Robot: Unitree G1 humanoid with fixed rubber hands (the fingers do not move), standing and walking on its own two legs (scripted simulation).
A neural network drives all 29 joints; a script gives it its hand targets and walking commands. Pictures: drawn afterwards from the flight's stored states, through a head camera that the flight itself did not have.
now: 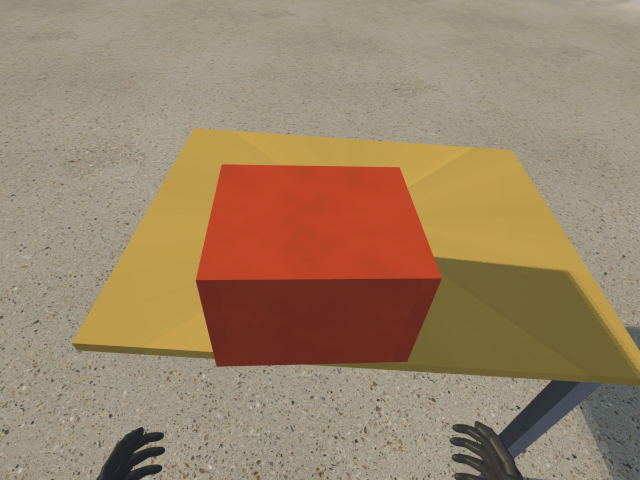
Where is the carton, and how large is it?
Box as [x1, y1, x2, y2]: [196, 164, 441, 366]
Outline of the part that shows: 222,164 196,277 197,287 216,365 223,366 406,361 441,277 399,167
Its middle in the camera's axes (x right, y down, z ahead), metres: -0.01 +0.04 +0.62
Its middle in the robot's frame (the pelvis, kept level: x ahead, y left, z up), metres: +0.45 +0.03 +0.03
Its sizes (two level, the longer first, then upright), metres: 0.294 0.245 0.200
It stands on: a table, 0.70 m high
